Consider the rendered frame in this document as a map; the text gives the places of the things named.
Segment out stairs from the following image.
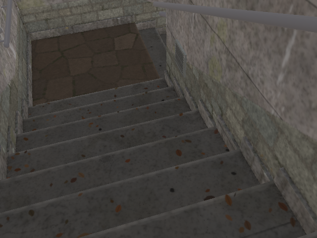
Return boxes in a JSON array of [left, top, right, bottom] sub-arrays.
[[0, 78, 317, 238], [139, 27, 166, 78]]

